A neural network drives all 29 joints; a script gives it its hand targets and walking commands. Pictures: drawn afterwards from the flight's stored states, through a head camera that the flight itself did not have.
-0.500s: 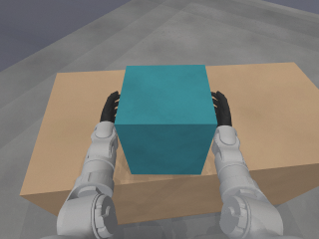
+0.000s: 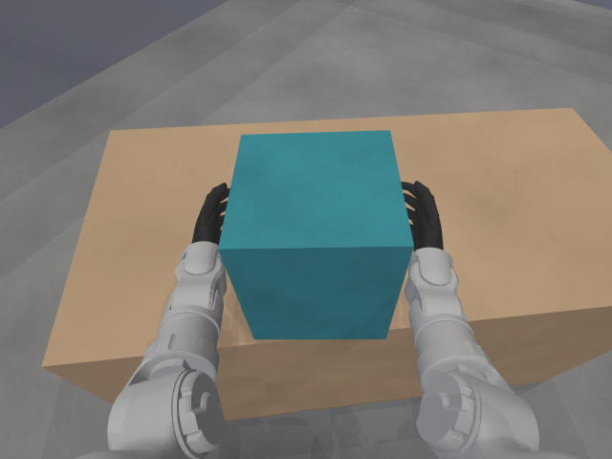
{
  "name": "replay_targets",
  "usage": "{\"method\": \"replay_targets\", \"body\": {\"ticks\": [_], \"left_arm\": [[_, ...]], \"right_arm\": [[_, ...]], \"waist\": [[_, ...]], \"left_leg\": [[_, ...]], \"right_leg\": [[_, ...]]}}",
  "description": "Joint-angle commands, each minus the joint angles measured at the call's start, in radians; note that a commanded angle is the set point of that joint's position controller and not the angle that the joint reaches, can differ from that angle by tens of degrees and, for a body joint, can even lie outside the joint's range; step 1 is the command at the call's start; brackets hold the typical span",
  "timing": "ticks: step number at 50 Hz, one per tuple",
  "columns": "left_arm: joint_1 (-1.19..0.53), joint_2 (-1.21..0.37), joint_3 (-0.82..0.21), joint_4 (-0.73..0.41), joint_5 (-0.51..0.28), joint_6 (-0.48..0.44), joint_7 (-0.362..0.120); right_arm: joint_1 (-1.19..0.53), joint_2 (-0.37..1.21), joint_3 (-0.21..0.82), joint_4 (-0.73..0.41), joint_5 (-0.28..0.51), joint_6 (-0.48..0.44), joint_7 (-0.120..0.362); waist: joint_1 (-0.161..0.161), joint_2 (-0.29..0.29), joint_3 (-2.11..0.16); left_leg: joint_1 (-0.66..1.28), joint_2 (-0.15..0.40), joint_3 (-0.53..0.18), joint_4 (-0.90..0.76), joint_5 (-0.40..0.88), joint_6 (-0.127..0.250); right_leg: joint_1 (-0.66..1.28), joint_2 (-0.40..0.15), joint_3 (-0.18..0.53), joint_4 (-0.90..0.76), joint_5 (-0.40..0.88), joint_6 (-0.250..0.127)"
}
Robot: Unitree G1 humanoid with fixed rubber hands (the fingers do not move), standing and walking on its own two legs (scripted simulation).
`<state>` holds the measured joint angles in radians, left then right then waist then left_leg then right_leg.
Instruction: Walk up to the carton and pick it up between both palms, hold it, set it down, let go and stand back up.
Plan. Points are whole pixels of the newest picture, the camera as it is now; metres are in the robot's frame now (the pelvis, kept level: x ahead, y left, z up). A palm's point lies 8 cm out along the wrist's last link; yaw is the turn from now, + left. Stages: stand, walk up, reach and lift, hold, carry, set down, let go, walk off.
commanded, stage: set down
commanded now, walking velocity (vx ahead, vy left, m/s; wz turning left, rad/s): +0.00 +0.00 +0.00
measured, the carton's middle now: (317, 242) +0.40 +0.01 +0.01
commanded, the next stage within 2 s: none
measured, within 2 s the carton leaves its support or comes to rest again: rests again in 0.18 s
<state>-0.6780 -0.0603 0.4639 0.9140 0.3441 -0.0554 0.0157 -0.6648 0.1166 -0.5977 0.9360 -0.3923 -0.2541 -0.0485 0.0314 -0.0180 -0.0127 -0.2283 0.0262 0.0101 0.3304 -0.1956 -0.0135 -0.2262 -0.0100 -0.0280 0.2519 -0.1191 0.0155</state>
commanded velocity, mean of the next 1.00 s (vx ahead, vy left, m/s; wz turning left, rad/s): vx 0.00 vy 0.00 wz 0.00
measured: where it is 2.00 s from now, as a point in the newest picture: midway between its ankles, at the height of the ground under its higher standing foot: outside the picture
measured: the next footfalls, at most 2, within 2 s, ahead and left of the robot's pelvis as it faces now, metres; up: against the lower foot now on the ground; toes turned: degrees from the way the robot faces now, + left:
none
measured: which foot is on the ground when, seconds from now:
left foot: down 0.00-1.00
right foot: down 0.00-1.00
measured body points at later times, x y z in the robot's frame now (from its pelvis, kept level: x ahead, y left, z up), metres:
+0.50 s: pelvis +0.01 +0.00 +0.00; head +0.07 +0.01 +0.44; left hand +0.41 +0.16 +0.02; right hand +0.40 -0.14 +0.03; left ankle -0.02 +0.12 -0.75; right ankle +0.00 -0.13 -0.75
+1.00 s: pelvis +0.00 +0.00 +0.00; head +0.08 +0.01 +0.44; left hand +0.41 +0.16 +0.02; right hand +0.40 -0.14 +0.02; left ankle -0.02 +0.12 -0.75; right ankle +0.00 -0.13 -0.75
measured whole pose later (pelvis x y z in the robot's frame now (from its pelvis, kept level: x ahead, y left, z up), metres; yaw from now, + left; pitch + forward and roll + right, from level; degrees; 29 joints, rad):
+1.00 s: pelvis +0.00 +0.00 +0.00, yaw -1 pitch +9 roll -1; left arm -0.70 -0.08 0.54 0.96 0.41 -0.27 0.01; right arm -0.66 0.11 -0.63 0.98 -0.43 -0.40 -0.06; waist 0.04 -0.01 -0.01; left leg -0.31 0.03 0.02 0.34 -0.20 -0.01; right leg -0.31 -0.01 -0.02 0.27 -0.12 0.01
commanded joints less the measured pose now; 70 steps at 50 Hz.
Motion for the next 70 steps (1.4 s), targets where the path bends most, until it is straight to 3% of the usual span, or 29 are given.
{"method": "replay_targets", "body": {"ticks": [1, 16, 26, 34, 44, 45, 54, 59, 60, 61, 62, 63, 64, 65, 67, 69, 70], "left_arm": [[-0.643, -0.495, -0.278, -0.112, 0.002, -0.123, -0.074], [-0.540, -0.448, -0.217, 0.010, 0.036, -0.206, -0.100], [-0.492, -0.453, -0.205, 0.041, 0.062, -0.227, -0.087], [-0.451, -0.431, -0.160, 0.067, 0.091, -0.226, -0.081], [-0.421, -0.405, -0.138, 0.051, 0.113, -0.228, -0.071], [-0.405, -0.382, -0.131, 0.060, 0.114, -0.228, -0.068], [-0.403, -0.347, -0.085, 0.065, 0.117, -0.233, -0.074], [-0.398, -0.280, -0.077, 0.073, 0.114, -0.240, -0.049], [-0.382, -0.153, -0.091, 0.062, 0.078, -0.248, -0.023], [-0.395, -0.222, -0.059, 0.058, 0.100, -0.248, -0.021], [-0.405, -0.127, -0.067, 0.057, 0.078, -0.250, -0.009], [-0.406, -0.161, -0.072, 0.054, 0.072, -0.252, -0.001], [-0.392, 0.060, -0.066, 0.059, 0.027, -0.257, 0.034], [-0.445, -0.091, -0.100, 0.065, 0.003, -0.259, 0.036], [-0.437, 0.077, -0.112, 0.080, -0.059, -0.273, 0.064], [-0.478, 0.118, -0.130, 0.092, -0.121, -0.293, 0.093], [-0.487, 0.158, -0.146, 0.111, -0.151, -0.304, 0.104]], "right_arm": [[-0.547, 0.484, 0.320, -0.014, -0.070, -0.079, 0.131], [-0.458, 0.526, 0.352, 0.066, -0.095, -0.132, 0.101], [-0.458, 0.489, 0.319, 0.066, -0.106, -0.162, 0.101], [-0.436, 0.460, 0.288, 0.079, -0.126, -0.156, 0.108], [-0.406, 0.430, 0.248, 0.086, -0.128, -0.150, 0.111], [-0.396, 0.402, 0.252, 0.090, -0.124, -0.149, 0.110], [-0.380, 0.395, 0.243, 0.097, -0.128, -0.129, 0.111], [-0.374, 0.315, 0.226, 0.092, -0.106, -0.129, 0.102], [-0.352, 0.146, 0.231, 0.098, -0.061, -0.132, 0.085], [-0.370, 0.258, 0.217, 0.114, -0.064, -0.126, 0.079], [-0.369, 0.141, 0.214, 0.105, -0.042, -0.125, 0.069], [-0.375, 0.175, 0.218, 0.121, -0.027, -0.124, 0.062], [-0.355, -0.074, 0.219, 0.128, 0.040, -0.123, 0.038], [-0.428, 0.129, 0.278, 0.145, 0.080, -0.120, 0.032], [-0.406, -0.075, 0.273, 0.145, 0.132, -0.123, 0.004], [-0.464, -0.088, 0.335, 0.139, 0.228, -0.138, -0.022], [-0.478, -0.130, 0.356, 0.145, 0.266, -0.142, -0.031]], "waist": [[-0.005, 0.048, -0.560], [-0.002, -0.017, -0.491], [0.009, 0.019, -0.483], [0.020, -0.001, -0.426], [0.016, 0.023, -0.410], [0.027, 0.032, -0.421], [0.021, -0.007, -0.375], [0.025, 0.018, -0.393], [0.020, 0.042, -0.480], [0.018, 0.031, -0.401], [0.020, 0.036, -0.456], [0.010, 0.044, -0.423], [0.026, 0.064, -0.509], [0.023, 0.043, -0.421], [0.013, 0.057, -0.526], [0.036, 0.072, -0.606], [0.030, 0.068, -0.647]], "left_leg": [[0.089, -0.013, 0.113, 0.013, 0.446, -0.066], [-0.080, -0.027, 0.113, -0.014, 0.370, -0.019], [-0.066, -0.021, 0.111, -0.003, 0.371, -0.030], [-0.076, -0.020, 0.116, -0.018, 0.302, -0.017], [-0.050, -0.018, 0.117, -0.006, 0.335, -0.022], [-0.042, -0.017, 0.118, -0.003, 0.346, -0.025], [-0.079, -0.024, 0.119, -0.023, 0.284, -0.003], [-0.066, -0.020, 0.117, -0.007, 0.316, -0.011], [-0.024, -0.014, 0.120, 0.022, 0.396, -0.033], [-0.046, -0.017, 0.113, 0.020, 0.370, -0.018], [-0.043, -0.020, 0.119, 0.031, 0.384, -0.028], [-0.049, -0.018, 0.111, 0.032, 0.372, -0.025], [-0.033, -0.018, 0.123, 0.051, 0.420, -0.046], [-0.098, -0.020, 0.109, 0.052, 0.357, -0.016], [-0.108, -0.021, 0.111, 0.064, 0.344, -0.029], [-0.149, -0.020, 0.103, 0.105, 0.377, -0.028], [-0.165, -0.022, 0.102, 0.125, 0.385, -0.034]], "right_leg": [[0.306, 0.030, -0.082, 0.059, 0.296, -0.004], [0.418, 0.008, -0.051, 0.107, 0.459, 0.024], [0.336, 0.018, -0.063, 0.089, 0.365, 0.003], [0.301, 0.019, -0.062, 0.067, 0.260, -0.002], [0.250, 0.025, -0.061, 0.061, 0.231, -0.007], [0.250, 0.026, -0.058, 0.063, 0.234, -0.010], [0.279, 0.016, -0.045, 0.067, 0.238, 0.001], [0.226, 0.021, -0.043, 0.067, 0.197, -0.007], [0.207, 0.035, -0.038, 0.090, 0.257, -0.014], [0.194, 0.027, -0.038, 0.070, 0.212, -0.012], [0.189, 0.033, -0.033, 0.080, 0.230, -0.015], [0.180, 0.030, -0.034, 0.078, 0.215, -0.017], [0.156, 0.042, -0.022, 0.098, 0.243, -0.021], [0.133, 0.031, -0.016, 0.089, 0.193, -0.019], [0.144, 0.035, -0.008, 0.115, 0.210, -0.022], [0.129, 0.034, 0.002, 0.148, 0.251, -0.022], [0.135, 0.036, -0.002, 0.168, 0.280, -0.021]]}}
